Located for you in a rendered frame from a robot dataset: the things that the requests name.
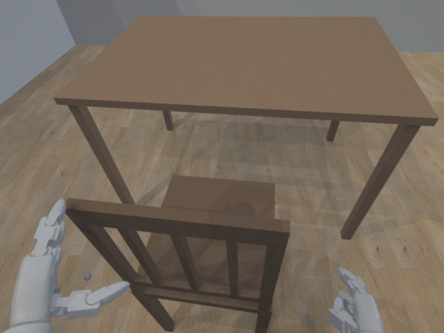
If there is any table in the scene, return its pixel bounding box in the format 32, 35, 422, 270
53, 16, 439, 240

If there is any chair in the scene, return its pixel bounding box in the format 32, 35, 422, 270
65, 175, 290, 333

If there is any right robot hand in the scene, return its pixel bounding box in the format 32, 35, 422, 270
329, 267, 384, 333

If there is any left robot hand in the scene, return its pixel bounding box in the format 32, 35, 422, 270
10, 198, 130, 328

